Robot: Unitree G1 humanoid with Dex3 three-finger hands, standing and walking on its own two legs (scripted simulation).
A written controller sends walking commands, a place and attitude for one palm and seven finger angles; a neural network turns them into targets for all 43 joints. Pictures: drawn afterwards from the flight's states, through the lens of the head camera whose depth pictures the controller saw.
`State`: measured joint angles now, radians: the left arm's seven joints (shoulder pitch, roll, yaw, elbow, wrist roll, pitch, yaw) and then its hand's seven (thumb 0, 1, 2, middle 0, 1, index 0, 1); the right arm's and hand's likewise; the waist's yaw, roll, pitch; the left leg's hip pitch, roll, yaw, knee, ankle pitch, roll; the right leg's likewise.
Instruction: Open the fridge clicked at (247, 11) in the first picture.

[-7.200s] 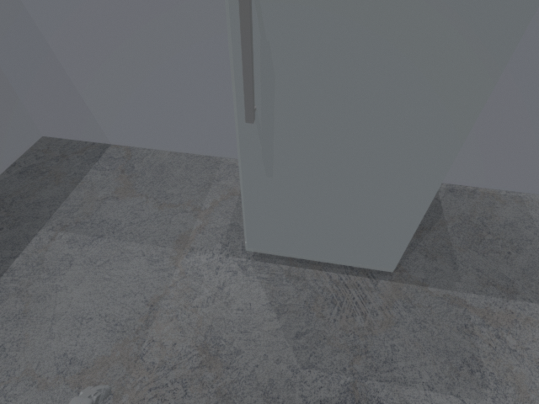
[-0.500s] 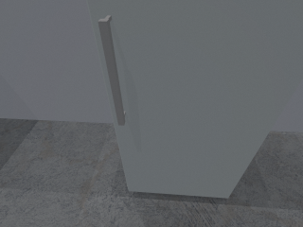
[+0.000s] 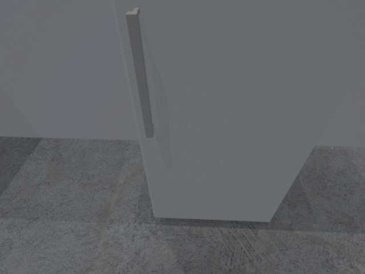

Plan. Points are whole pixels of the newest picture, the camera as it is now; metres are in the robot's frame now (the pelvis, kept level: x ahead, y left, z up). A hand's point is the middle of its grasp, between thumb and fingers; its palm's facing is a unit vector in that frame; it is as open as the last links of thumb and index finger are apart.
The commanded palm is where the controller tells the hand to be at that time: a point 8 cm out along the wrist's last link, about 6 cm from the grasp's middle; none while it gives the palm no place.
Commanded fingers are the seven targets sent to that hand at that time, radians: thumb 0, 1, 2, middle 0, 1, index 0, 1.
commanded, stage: come to a stop and stand still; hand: left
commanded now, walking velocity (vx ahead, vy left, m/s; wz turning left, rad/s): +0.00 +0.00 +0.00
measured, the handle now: (144, 82) +0.54 +0.13 +0.17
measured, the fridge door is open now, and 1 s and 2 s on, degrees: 0 0 0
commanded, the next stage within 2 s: look again from close up in 0.52 s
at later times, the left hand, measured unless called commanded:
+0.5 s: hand out of the picture +0.01 +0.24 -0.15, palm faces +0.00 -0.95 -0.32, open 7.4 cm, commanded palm none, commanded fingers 0.00 0.90 0.90 -0.20 -0.30 -0.20 -0.30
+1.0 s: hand out of the picture -0.04 +0.18 -0.16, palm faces +0.03 -0.98 -0.20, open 7.4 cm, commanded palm none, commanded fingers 0.00 0.90 0.90 -0.20 -0.30 -0.20 -0.30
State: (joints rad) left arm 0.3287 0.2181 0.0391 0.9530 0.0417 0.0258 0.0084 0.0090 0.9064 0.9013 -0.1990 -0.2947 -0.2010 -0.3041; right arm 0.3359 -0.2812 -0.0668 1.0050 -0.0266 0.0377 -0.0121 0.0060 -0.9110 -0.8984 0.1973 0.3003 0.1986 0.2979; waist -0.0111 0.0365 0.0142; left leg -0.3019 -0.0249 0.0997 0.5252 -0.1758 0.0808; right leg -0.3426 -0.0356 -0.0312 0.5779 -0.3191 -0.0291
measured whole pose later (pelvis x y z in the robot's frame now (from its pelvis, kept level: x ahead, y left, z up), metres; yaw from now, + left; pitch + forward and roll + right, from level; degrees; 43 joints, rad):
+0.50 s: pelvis -0.05 +0.01 +0.00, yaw +0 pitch -2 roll +0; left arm 0.25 0.27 0.03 0.99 0.02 0.01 0.02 0.01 0.91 0.90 -0.20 -0.29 -0.20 -0.30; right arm 0.29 -0.26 -0.03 1.02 -0.02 0.01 -0.02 0.00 -0.91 -0.90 0.20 0.30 0.20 0.30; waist -0.02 0.02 0.02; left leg -0.21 -0.02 0.05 0.54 -0.29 0.03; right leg -0.30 -0.01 0.01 0.52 -0.18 0.00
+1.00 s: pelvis -0.03 +0.01 +0.01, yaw +0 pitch -2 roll +0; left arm 0.31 0.14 -0.01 1.10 0.02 -0.01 0.04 0.01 0.91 0.90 -0.20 -0.29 -0.20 -0.30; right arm 0.27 -0.15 -0.01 1.11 -0.01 -0.02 -0.03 0.00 -0.91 -0.90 0.20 0.30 0.20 0.30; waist 0.00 0.01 0.04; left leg -0.13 -0.03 0.04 0.41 -0.26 0.04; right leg -0.22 -0.02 0.01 0.42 -0.17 0.01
